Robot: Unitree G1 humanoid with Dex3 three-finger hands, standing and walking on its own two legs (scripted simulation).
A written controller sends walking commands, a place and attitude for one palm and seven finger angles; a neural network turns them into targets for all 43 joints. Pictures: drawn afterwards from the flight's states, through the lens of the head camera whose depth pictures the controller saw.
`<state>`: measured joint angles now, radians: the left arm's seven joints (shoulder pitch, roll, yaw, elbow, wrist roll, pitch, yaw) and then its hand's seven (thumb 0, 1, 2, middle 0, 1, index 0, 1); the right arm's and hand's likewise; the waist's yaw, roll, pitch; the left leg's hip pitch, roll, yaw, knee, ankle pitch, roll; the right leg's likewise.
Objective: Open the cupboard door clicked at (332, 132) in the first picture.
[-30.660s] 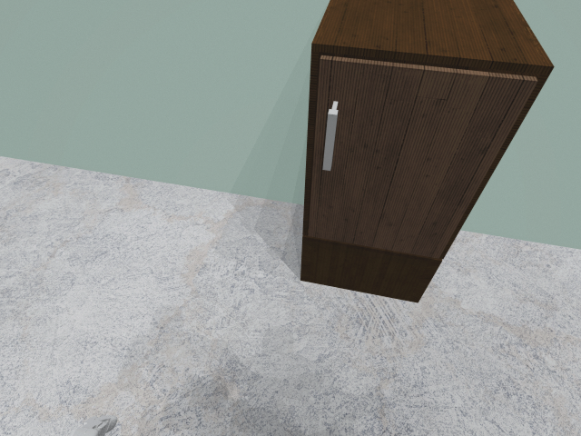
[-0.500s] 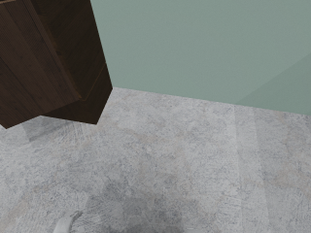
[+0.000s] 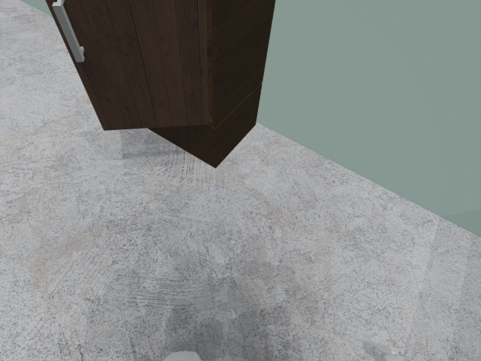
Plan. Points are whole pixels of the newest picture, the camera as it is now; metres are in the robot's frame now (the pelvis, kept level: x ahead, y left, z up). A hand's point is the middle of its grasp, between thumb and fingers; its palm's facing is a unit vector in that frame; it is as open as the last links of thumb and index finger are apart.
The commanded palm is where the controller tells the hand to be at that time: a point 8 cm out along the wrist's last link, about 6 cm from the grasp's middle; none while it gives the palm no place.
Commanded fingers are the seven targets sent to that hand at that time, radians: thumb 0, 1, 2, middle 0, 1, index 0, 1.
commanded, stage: turn to face it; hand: left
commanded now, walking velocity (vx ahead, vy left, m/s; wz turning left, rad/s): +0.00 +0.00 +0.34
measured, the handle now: (70, 30) +0.88 +0.54 -0.01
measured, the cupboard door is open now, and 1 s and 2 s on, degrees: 42 42 42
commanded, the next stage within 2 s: take the last steps up to it in 0.42 s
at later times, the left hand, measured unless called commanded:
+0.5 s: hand out of the picture +0.07 +0.17 -0.14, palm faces +0.14 -0.96 -0.25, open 7.4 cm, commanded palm none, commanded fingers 0.00 0.90 0.90 -0.20 -0.30 -0.20 -0.30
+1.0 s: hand out of the picture -0.09 +0.22 -0.17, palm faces +0.36 -0.91 -0.19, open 7.4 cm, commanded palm none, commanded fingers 0.00 0.90 0.90 -0.20 -0.30 -0.20 -0.30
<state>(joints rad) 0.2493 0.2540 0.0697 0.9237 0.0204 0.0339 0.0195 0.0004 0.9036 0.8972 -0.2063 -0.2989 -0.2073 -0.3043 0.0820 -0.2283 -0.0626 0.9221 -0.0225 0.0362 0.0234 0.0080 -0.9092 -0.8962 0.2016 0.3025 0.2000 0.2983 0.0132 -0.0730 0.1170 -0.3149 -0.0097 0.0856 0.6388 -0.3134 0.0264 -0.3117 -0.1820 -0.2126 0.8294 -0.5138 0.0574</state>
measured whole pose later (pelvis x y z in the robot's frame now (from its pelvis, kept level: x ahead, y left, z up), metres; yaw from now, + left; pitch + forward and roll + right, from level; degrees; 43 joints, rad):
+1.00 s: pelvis +0.03 +0.06 +0.01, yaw +16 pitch +0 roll +0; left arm 0.38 0.21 0.07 1.12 0.03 0.03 0.00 0.00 0.91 0.90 -0.20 -0.30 -0.20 -0.30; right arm 0.16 -0.18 -0.04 0.98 -0.04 -0.04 0.00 0.00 -0.91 -0.90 0.20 0.30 0.20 0.30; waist 0.05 -0.06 0.05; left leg -0.27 0.01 0.11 0.57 -0.30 0.05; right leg -0.33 -0.14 -0.09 0.97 -0.49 0.02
